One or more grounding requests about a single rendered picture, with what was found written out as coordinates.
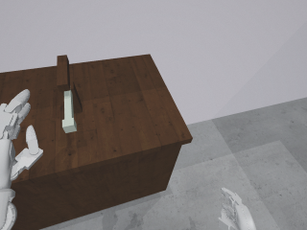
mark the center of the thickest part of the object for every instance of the right robot hand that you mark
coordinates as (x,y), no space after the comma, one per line
(238,219)

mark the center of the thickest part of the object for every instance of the left robot hand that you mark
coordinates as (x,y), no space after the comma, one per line
(11,116)

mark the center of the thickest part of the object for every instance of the tap lever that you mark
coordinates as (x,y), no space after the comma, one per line
(69,123)

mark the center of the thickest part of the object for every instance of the robot left forearm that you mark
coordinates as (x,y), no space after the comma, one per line
(8,212)

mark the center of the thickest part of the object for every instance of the counter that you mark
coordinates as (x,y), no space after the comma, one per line
(129,135)

